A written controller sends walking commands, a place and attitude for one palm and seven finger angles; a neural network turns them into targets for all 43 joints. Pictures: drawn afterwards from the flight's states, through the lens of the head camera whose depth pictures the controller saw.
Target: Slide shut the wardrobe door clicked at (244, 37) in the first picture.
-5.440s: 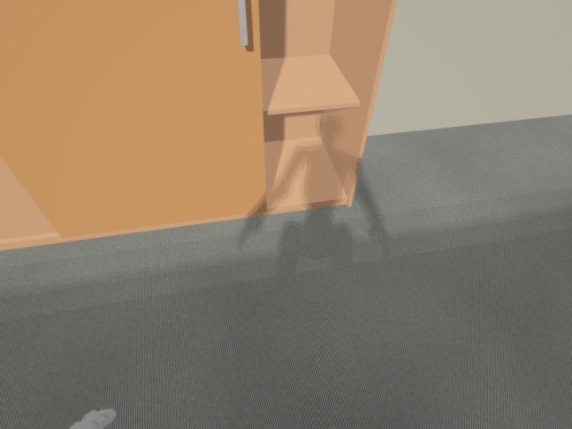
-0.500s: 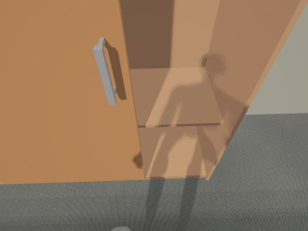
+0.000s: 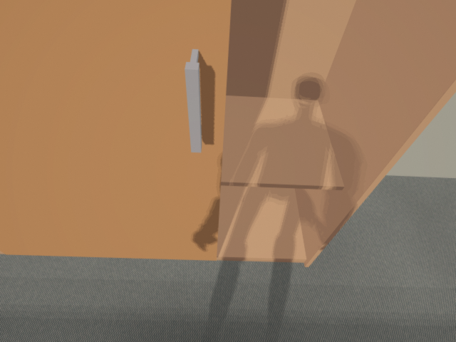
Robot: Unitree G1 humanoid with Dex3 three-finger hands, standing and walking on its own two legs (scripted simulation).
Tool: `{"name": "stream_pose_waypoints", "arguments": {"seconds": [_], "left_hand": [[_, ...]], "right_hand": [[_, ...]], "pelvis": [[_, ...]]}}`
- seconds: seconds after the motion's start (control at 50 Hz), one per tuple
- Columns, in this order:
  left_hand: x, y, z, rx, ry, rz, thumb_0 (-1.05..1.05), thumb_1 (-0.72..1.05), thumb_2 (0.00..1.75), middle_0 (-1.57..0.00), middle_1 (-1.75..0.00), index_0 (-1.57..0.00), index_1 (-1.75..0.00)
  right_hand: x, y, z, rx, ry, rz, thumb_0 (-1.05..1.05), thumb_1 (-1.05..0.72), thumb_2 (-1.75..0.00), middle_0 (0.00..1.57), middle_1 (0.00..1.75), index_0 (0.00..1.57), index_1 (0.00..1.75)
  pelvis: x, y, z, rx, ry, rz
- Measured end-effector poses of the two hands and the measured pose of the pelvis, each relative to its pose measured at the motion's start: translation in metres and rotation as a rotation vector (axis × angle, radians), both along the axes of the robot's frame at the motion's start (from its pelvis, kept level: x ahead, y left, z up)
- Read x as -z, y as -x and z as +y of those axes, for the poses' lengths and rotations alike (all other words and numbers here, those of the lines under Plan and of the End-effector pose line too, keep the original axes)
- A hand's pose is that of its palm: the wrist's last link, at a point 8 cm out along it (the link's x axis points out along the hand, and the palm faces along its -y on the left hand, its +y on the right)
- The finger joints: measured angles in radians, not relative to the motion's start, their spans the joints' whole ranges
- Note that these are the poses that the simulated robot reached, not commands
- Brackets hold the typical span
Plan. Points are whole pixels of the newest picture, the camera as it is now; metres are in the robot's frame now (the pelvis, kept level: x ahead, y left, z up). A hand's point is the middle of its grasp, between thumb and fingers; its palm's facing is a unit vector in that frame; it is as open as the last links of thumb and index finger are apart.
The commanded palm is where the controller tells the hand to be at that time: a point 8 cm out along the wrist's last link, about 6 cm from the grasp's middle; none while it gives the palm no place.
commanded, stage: come to a stop and stand still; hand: left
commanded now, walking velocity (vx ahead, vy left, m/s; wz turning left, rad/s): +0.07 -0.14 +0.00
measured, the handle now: (195, 105) +0.47 +0.11 +0.15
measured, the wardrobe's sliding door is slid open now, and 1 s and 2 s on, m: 0.40 0.40 0.40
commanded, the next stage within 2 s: look again from close up in 1.22 s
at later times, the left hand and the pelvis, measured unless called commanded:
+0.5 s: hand out of the picture -0.03 +0.10 -0.17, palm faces +0.03 -0.98 -0.20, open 7.3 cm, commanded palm none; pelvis -0.02 -0.07 +0.00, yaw +1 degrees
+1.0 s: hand out of the picture -0.04 +0.09 -0.18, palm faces +0.08 -0.98 -0.18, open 7.4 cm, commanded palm none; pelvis +0.00 -0.06 +0.00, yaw +1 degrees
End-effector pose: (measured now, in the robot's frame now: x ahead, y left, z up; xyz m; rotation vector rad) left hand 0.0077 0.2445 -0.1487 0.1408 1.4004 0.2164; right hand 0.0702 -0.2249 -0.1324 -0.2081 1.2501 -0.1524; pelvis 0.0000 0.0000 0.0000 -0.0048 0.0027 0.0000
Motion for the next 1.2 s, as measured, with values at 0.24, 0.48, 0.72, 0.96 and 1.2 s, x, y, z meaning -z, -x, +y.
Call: {"name": "stream_pose_waypoints", "arguments": {"seconds": [0.24,0.48,0.72,0.96,1.2], "left_hand": [[-0.009,0.013,-0.036,0.073,-0.025,-0.015,0.00,0.91,0.90,-0.20,-0.30,-0.20,-0.30],[-0.007,0.036,-0.092,0.045,0.021,-0.004,0.01,0.92,0.90,-0.20,-0.30,-0.20,-0.30],[-0.002,0.065,-0.120,-0.021,0.069,0.095,0.00,0.91,0.90,-0.20,-0.30,-0.20,-0.30],[-0.001,0.056,-0.107,-0.036,0.057,0.084,0.00,0.91,0.90,-0.20,-0.30,-0.20,-0.30],[-0.002,0.035,-0.081,-0.002,0.033,0.056,0.00,0.91,0.90,-0.20,-0.30,-0.20,-0.30]], "right_hand": [[0.020,0.078,-0.037,0.106,-0.053,0.077,0.00,-0.91,-0.90,0.20,0.30,0.21,0.30],[0.024,0.147,-0.051,0.119,-0.098,0.249,0.01,-0.91,-0.90,0.20,0.30,0.20,0.30],[0.022,0.128,-0.053,0.096,-0.091,0.265,0.00,-0.90,-0.90,0.20,0.30,0.20,0.30],[0.021,0.069,-0.057,0.058,-0.049,0.147,0.02,-0.93,-0.90,0.20,0.30,0.20,0.30],[0.017,0.059,-0.049,0.056,-0.039,0.126,0.01,-0.92,-0.90,0.20,0.30,0.20,0.30]], "pelvis": [[0.003,0.024,-0.032,0.015,-0.018,-0.012],[0.001,0.024,-0.065,-0.011,-0.008,-0.039],[0.001,0.012,-0.073,-0.018,-0.007,-0.027],[0.002,-0.001,-0.064,-0.015,-0.012,-0.033],[0.001,-0.005,-0.052,-0.007,-0.015,-0.028]]}}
